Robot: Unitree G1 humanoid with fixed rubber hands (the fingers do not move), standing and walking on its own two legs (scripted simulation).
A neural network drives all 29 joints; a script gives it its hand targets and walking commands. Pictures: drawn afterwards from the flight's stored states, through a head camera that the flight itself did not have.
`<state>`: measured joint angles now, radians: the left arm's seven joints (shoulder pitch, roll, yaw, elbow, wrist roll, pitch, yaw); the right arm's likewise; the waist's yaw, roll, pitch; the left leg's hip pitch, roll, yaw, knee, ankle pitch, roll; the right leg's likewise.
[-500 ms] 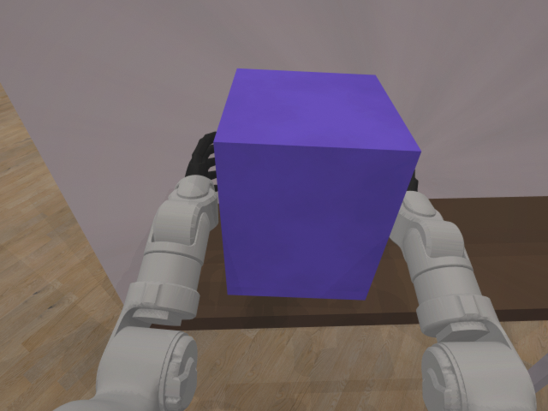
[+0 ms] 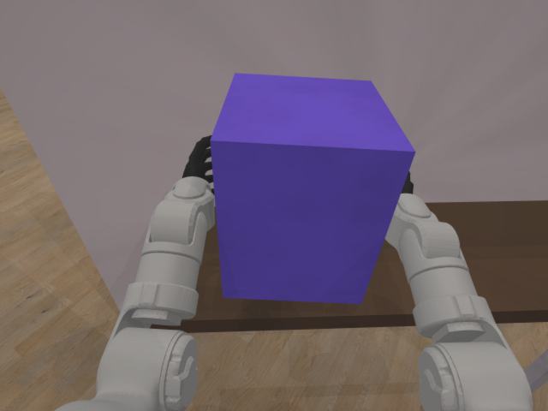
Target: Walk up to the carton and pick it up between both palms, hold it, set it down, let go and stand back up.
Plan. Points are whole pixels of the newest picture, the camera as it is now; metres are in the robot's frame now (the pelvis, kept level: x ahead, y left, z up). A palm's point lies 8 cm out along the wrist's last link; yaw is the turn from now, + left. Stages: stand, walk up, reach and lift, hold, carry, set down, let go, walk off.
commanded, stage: hold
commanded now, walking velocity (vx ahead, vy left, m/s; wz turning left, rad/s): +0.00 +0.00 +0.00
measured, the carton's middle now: (297, 188) +0.39 +0.01 +0.19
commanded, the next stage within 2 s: none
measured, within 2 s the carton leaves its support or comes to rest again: neither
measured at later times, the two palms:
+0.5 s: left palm (198, 182) +0.38 +0.15 +0.20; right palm (398, 198) +0.39 -0.14 +0.18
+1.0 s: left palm (197, 183) +0.38 +0.16 +0.19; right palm (396, 199) +0.39 -0.13 +0.17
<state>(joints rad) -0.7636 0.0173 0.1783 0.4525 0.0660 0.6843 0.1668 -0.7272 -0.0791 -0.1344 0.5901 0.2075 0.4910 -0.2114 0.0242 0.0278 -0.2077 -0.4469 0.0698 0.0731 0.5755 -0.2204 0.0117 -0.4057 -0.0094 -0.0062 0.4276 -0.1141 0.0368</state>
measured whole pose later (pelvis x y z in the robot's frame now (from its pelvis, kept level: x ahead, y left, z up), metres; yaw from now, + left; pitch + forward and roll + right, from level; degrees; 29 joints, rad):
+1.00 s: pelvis +0.00 +0.00 +0.00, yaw +0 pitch +5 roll -2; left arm -0.76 0.01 0.20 0.42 0.10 0.69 0.14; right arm -0.73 -0.07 -0.13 0.57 0.21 0.49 -0.22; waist 0.01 0.03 -0.19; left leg -0.43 0.07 0.07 0.57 -0.22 0.01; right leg -0.38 -0.01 -0.01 0.42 -0.11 0.04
